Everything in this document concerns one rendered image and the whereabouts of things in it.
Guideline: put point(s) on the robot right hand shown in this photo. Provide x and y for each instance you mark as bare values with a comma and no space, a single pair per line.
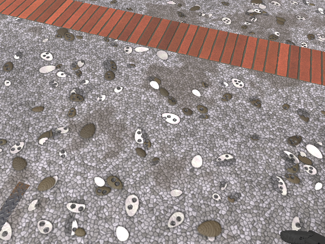
302,237

